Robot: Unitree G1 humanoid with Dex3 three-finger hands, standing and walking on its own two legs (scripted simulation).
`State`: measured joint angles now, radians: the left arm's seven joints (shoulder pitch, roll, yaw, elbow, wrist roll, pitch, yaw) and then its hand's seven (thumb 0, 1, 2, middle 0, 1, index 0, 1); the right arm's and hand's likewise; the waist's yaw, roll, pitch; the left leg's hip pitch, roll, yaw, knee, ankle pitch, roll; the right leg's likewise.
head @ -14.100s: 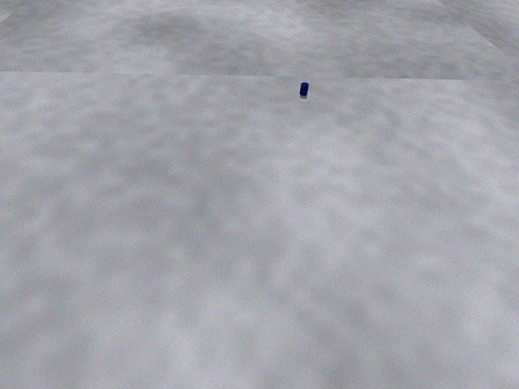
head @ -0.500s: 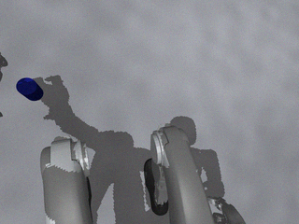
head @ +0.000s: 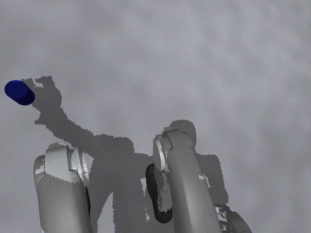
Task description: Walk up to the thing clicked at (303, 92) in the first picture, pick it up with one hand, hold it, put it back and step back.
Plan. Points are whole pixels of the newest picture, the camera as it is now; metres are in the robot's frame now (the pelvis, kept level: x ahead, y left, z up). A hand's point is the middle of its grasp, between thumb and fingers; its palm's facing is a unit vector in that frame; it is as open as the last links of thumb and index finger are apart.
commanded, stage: rise first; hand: left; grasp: from above
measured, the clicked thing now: (20, 93) +0.49 +0.30 -0.29
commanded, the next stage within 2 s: approach in 0.94 s
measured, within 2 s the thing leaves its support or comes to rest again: neither
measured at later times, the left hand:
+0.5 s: hand out of the picture +0.45 +0.35 -0.17, palm faces -0.42 -0.10 -0.90, open 14.1 cm
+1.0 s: hand out of the picture +0.45 +0.35 -0.16, palm faces -0.42 -0.09 -0.90, open 13.9 cm
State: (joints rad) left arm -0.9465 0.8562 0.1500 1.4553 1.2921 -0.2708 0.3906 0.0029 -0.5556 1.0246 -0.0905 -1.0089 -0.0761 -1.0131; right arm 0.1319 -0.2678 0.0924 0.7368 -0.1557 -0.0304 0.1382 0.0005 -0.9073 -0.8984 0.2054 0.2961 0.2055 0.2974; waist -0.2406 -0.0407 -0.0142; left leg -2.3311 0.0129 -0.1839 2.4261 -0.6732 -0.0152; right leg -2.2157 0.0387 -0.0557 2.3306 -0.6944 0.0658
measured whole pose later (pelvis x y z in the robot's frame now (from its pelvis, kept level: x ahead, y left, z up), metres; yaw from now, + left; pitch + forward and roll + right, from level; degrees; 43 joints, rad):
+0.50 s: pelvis +0.00 +0.00 +0.00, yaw +0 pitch +33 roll -11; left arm -0.95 0.89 0.16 1.42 1.28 -0.26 0.36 0.00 -0.54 1.01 -0.11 -1.00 -0.09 -1.00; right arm 0.14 -0.27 0.11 0.73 -0.16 -0.03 0.15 0.00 -0.91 -0.90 0.21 0.30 0.21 0.30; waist -0.25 -0.04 0.00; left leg -2.34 0.01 -0.19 2.44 -0.68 -0.01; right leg -2.22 0.04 -0.06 2.34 -0.70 0.07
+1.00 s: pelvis +0.00 +0.00 +0.00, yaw +0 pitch +32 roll -11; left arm -0.97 0.89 0.13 1.43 1.29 -0.27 0.34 0.00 -0.50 0.98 -0.15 -0.96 -0.13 -0.96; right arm 0.14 -0.28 0.11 0.72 -0.15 -0.01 0.14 0.00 -0.91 -0.90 0.20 0.30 0.21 0.30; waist -0.25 -0.03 -0.01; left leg -2.34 0.01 -0.19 2.42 -0.67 -0.01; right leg -2.21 0.03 -0.06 2.32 -0.69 0.07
